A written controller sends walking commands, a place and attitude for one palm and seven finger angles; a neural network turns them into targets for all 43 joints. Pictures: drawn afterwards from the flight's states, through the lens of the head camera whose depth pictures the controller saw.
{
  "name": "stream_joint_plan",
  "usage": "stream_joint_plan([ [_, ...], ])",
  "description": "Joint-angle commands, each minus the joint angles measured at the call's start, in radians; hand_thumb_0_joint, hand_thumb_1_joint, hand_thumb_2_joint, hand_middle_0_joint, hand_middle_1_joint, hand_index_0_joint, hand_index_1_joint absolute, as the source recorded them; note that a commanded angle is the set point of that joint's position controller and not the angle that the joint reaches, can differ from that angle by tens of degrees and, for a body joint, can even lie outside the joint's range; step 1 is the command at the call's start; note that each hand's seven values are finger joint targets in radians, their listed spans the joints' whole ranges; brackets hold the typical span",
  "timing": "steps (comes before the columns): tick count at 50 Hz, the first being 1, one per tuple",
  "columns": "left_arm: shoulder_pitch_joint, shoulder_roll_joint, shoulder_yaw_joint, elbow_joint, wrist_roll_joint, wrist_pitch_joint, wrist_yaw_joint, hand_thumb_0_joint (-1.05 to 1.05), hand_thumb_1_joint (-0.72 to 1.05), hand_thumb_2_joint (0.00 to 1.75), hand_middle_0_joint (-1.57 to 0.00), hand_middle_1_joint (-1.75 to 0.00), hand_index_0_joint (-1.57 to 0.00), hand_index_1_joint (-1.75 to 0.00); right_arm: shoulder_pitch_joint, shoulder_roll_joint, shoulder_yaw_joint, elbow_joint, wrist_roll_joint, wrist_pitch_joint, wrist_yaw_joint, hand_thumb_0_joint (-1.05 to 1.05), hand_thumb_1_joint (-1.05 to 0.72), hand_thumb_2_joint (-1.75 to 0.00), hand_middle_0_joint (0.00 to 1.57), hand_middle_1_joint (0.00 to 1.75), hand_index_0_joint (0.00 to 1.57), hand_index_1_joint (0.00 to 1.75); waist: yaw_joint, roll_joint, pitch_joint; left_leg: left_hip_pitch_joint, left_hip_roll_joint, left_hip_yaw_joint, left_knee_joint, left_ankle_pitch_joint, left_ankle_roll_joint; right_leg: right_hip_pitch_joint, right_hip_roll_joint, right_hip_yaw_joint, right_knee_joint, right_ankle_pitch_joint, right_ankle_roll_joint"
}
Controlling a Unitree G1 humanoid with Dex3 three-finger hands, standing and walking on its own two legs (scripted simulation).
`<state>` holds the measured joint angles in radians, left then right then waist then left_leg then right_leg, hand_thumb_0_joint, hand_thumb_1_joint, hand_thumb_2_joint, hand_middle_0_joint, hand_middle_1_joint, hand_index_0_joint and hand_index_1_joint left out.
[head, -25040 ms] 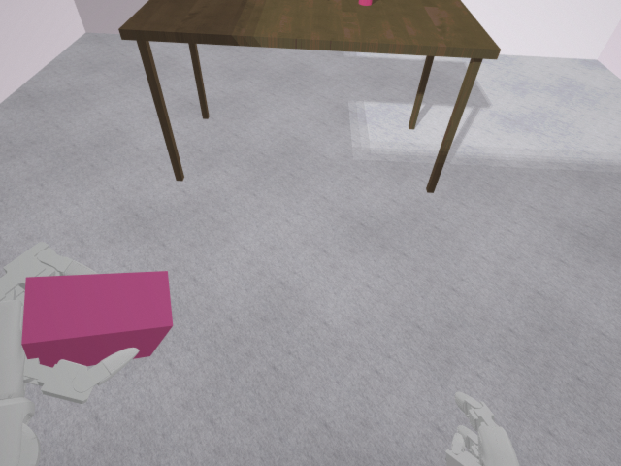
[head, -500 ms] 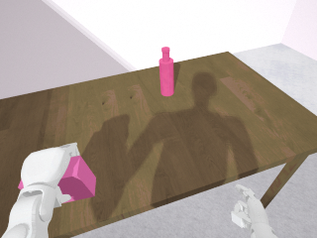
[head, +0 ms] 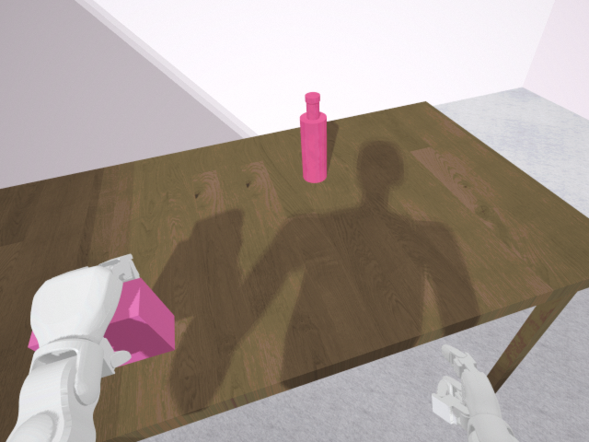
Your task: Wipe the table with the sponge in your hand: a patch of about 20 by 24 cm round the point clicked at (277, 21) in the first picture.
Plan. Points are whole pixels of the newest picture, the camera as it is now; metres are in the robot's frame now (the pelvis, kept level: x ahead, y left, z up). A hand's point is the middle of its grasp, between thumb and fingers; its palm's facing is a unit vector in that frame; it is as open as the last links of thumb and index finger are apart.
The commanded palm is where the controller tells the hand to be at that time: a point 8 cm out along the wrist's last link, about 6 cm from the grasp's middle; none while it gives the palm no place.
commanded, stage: move the sponge above the wiping area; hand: left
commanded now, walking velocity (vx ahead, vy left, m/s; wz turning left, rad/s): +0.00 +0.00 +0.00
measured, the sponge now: (117, 334) +0.20 +0.29 +0.06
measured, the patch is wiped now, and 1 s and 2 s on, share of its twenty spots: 0.00 0.00 0.10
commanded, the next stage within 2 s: lower the sponge onto the table in 0.08 s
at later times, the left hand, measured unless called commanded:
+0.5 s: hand (107, 311) +0.21 +0.30 +0.10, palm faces +0.10 -0.09 -0.99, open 9.8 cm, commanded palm +0.17 +0.28 +0.16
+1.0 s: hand (106, 338) +0.19 +0.30 +0.06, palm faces +0.00 -0.14 -0.99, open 9.8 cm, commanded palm +0.16 +0.28 +0.14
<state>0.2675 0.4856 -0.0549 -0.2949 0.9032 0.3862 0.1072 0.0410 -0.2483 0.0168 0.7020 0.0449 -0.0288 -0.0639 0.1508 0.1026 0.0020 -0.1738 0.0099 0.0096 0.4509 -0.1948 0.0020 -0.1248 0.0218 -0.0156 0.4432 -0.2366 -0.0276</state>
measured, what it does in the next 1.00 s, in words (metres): stands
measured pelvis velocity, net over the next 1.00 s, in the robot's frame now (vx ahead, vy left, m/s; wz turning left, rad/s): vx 0.01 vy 0.00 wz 0.01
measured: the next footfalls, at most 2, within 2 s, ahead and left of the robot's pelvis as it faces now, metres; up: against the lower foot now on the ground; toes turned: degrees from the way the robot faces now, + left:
none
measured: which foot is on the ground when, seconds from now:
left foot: down 0.00-1.00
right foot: down 0.00-1.00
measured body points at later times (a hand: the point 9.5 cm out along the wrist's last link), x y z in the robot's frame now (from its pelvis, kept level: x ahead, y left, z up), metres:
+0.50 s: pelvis +0.00 -0.01 +0.00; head -0.02 -0.05 +0.45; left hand +0.20 +0.30 +0.15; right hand +0.25 -0.20 -0.08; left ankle +0.04 +0.12 -0.74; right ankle +0.01 -0.11 -0.74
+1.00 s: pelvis +0.01 +0.00 +0.00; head -0.01 -0.03 +0.45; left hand +0.19 +0.30 +0.12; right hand +0.25 -0.20 -0.08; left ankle +0.04 +0.12 -0.74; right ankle +0.01 -0.11 -0.74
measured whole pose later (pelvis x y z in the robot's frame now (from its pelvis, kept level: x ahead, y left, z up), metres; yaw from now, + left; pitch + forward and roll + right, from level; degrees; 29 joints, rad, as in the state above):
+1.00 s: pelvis +0.01 +0.00 +0.00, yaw +1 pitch -4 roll +0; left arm 0.28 0.45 -0.04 -0.18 0.89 0.44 0.05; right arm 0.05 -0.26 0.03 0.69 0.05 -0.03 -0.06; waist 0.13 0.09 0.00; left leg -0.19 0.01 0.00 0.46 -0.20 0.00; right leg -0.14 0.02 -0.02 0.44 -0.24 -0.03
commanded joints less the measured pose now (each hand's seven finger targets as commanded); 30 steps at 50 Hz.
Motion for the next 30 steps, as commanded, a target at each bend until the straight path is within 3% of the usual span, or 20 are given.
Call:
stream_joint_plan([
  [1,-0.217,0.133,0.114,-0.122,-0.015,0.074,0.009,0.0,0.1,1.3,-1.2,-1.6,-1.2,-1.6,-0.301,-0.094,-0.01,-0.201,0.012,-0.053,0.006,0.0,-0.9,-0.9,0.2,0.3,0.2,0.3,-0.002,-0.042,-0.111,0.067,-0.031,-0.089,-0.083,0.06,0.018,-0.056,-0.01,0.085,-0.118,0.012,-0.035],
  [4,-0.236,0.082,0.028,-0.145,-0.017,0.083,-0.046,0.0,0.1,1.3,-1.2,-1.6,-1.2,-1.6,-0.311,-0.088,0.0,-0.222,0.019,-0.063,0.003,0.0,-0.9,-0.9,0.2,0.3,0.2,0.3,-0.02,-0.023,-0.108,0.055,-0.037,-0.089,-0.084,0.019,0.027,-0.062,-0.009,0.078,-0.112,-0.012,-0.032],
  [6,-0.231,0.102,0.023,-0.161,0.002,0.069,-0.067,0.0,0.1,1.3,-1.2,-1.6,-1.2,-1.6,-0.294,-0.091,-0.002,-0.221,0.011,-0.064,0.0,0.0,-0.9,-0.9,0.2,0.3,0.2,0.3,-0.021,-0.048,-0.123,0.062,-0.038,-0.095,-0.083,0.034,0.033,-0.05,-0.007,0.076,-0.108,-0.001,-0.032],
  [8,-0.285,0.197,0.085,-0.195,0.035,0.052,-0.068,0.0,0.1,1.3,-1.2,-1.6,-1.2,-1.6,-0.295,-0.097,-0.002,-0.222,0.002,-0.065,-0.008,0.0,-0.9,-0.9,0.2,0.3,0.2,0.3,-0.013,-0.043,-0.144,0.066,-0.036,-0.103,-0.083,0.014,0.036,-0.042,0.0,0.105,-0.104,-0.022,-0.039],
  [9,-0.302,0.191,0.082,-0.22,0.06,0.04,-0.062,0.0,0.1,1.3,-1.2,-1.6,-1.2,-1.6,-0.28,-0.088,0.0,-0.227,-0.002,-0.071,-0.007,0.0,-0.9,-0.9,0.2,0.3,0.2,0.3,-0.01,-0.033,-0.19,0.076,-0.041,-0.094,-0.068,0.045,0.038,-0.031,-0.003,0.092,-0.095,-0.01,-0.039],
  [10,-0.288,0.254,0.142,-0.18,0.085,0.03,-0.051,0.0,0.1,1.3,-1.2,-1.6,-1.2,-1.6,-0.267,-0.093,-0.002,-0.211,-0.01,-0.068,-0.01,0.0,-0.9,-0.9,0.2,0.3,0.2,0.3,0.001,-0.051,-0.181,0.081,-0.039,-0.101,-0.064,0.07,0.035,-0.036,0.0,0.102,-0.099,-0.005,-0.044],
  [11,-0.296,0.241,0.138,-0.191,0.092,0.02,-0.041,0.0,0.1,1.3,-1.2,-1.6,-1.2,-1.6,-0.269,-0.09,0.001,-0.21,-0.013,-0.065,-0.009,0.0,-0.9,-0.9,0.2,0.3,0.2,0.3,0.003,-0.034,-0.183,0.085,-0.041,-0.099,-0.065,0.084,0.032,-0.032,-0.003,0.1,-0.104,0.004,-0.046],
  [13,-0.315,0.319,0.223,-0.195,0.101,0.007,-0.007,0.0,0.1,1.3,-1.2,-1.6,-1.2,-1.6,-0.27,-0.099,-0.009,-0.202,-0.017,-0.065,-0.011,0.0,-0.9,-0.9,0.2,0.3,0.2,0.3,0.018,-0.006,-0.17,0.085,-0.038,-0.106,-0.063,0.073,0.029,-0.03,0.01,0.139,-0.108,-0.008,-0.06],
  [14,-0.31,0.235,0.17,-0.194,0.088,0.003,0.006,0.0,0.1,1.3,-1.2,-1.6,-1.2,-1.6,-0.265,-0.078,-0.004,-0.209,-0.012,-0.069,-0.007,0.0,-0.9,-0.9,0.2,0.3,0.2,0.3,0.011,0.002,-0.183,0.092,-0.04,-0.094,-0.057,0.089,0.028,-0.034,0.003,0.114,-0.104,-0.003,-0.055],
  [15,-0.298,0.251,0.197,-0.146,0.076,0.004,0.021,0.0,0.1,1.3,-1.2,-1.6,-1.2,-1.6,-0.259,-0.085,-0.009,-0.195,-0.01,-0.069,-0.005,0.0,-0.9,-0.9,0.2,0.3,0.2,0.3,0.012,-0.01,-0.157,0.093,-0.039,-0.095,-0.056,0.098,0.023,-0.048,0.006,0.12,-0.113,0.007,-0.058],
  [16,-0.292,0.21,0.175,-0.135,0.052,0.008,0.025,0.0,0.1,1.3,-1.2,-1.6,-1.2,-1.6,-0.265,-0.084,-0.01,-0.194,-0.007,-0.067,-0.001,0.0,-0.9,-0.9,0.2,0.3,0.2,0.3,0.008,-0.006,-0.149,0.095,-0.037,-0.093,-0.058,0.098,0.02,-0.051,0.0,0.116,-0.121,0.015,-0.054],
  [18,-0.298,0.239,0.209,-0.109,0.025,0.031,0.028,0.0,0.1,1.3,-1.2,-1.6,-1.2,-1.6,-0.285,-0.097,-0.013,-0.185,-0.001,-0.063,0.0,0.0,-0.9,-0.9,0.2,0.3,0.2,0.3,0.013,0.0,-0.142,0.091,-0.039,-0.092,-0.065,0.077,0.017,-0.046,0.003,0.138,-0.129,0.005,-0.056],
  [19,-0.262,0.169,0.157,-0.118,0.01,0.04,0.022,0.0,0.1,1.3,-1.2,-1.6,-1.2,-1.6,-0.289,-0.085,-0.013,-0.199,0.004,-0.069,0.004,0.0,-0.9,-0.9,0.2,0.3,0.2,0.3,0.009,-0.014,-0.16,0.092,-0.036,-0.08,-0.054,0.092,0.022,-0.039,-0.006,0.111,-0.119,0.019,-0.044],
  [20,-0.259,0.197,0.168,-0.084,0.011,0.053,0.012,0.0,0.1,1.3,-1.2,-1.6,-1.2,-1.6,-0.286,-0.096,-0.01,-0.188,0.003,-0.066,0.005,0.0,-0.9,-0.9,0.2,0.3,0.2,0.3,0.004,-0.045,-0.145,0.082,-0.038,-0.084,-0.055,0.098,0.02,-0.047,-0.006,0.109,-0.122,0.03,-0.042],
  [21,-0.264,0.159,0.124,-0.08,0.004,0.067,-0.006,0.0,0.1,1.3,-1.2,-1.6,-1.2,-1.6,-0.297,-0.097,-0.006,-0.194,0.005,-0.063,0.005,0.0,-0.9,-0.9,0.2,0.3,0.2,0.3,-0.003,-0.034,-0.128,0.078,-0.04,-0.081,-0.059,0.094,0.022,-0.052,-0.012,0.107,-0.127,0.032,-0.036],
  [23,-0.256,0.171,0.116,-0.081,0.002,0.085,-0.037,0.0,0.1,1.3,-1.2,-1.6,-1.2,-1.6,-0.311,-0.103,-0.006,-0.199,0.007,-0.061,0.004,0.0,-0.9,-0.9,0.2,0.3,0.2,0.3,-0.008,-0.019,-0.102,0.067,-0.042,-0.082,-0.06,0.081,0.024,-0.061,-0.009,0.119,-0.125,0.027,-0.04],
  [24,-0.234,0.138,0.085,-0.094,0.0,0.083,-0.053,0.0,0.1,1.3,-1.2,-1.6,-1.2,-1.6,-0.296,-0.097,-0.005,-0.208,0.009,-0.064,0.006,0.0,-0.9,-0.9,0.2,0.3,0.2,0.3,-0.011,-0.03,-0.134,0.069,-0.042,-0.078,-0.051,0.091,0.031,-0.048,-0.013,0.098,-0.115,0.04,-0.034],
  [25,-0.229,0.17,0.099,-0.086,0.008,0.081,-0.067,0.0,0.1,1.3,-1.2,-1.6,-1.2,-1.6,-0.288,-0.102,-0.002,-0.204,0.008,-0.061,0.005,0.0,-0.9,-0.9,0.2,0.3,0.2,0.3,-0.012,-0.036,-0.13,0.068,-0.043,-0.085,-0.052,0.095,0.031,-0.051,-0.013,0.097,-0.114,0.046,-0.034],
  [26,-0.241,0.143,0.066,-0.096,0.014,0.074,-0.081,0.0,0.1,1.3,-1.2,-1.6,-1.2,-1.6,-0.287,-0.101,0.0,-0.208,0.006,-0.061,0.004,0.0,-0.9,-0.9,0.2,0.3,0.2,0.3,-0.02,-0.046,-0.134,0.071,-0.043,-0.081,-0.051,0.102,0.034,-0.051,-0.015,0.092,-0.114,0.057,-0.031],
  [30,-0.253,0.217,0.119,-0.154,0.056,0.009,-0.078,0.0,0.1,1.3,-1.2,-1.6,-1.2,-1.6,-0.254,-0.094,0.0,-0.219,-0.008,-0.074,-0.003,0.0,-0.9,-0.9,0.2,0.3,0.2,0.3,-0.009,-0.038,-0.169,0.092,-0.042,-0.089,-0.039,0.109,0.039,-0.055,-0.011,0.097,-0.11,0.038,-0.037],
])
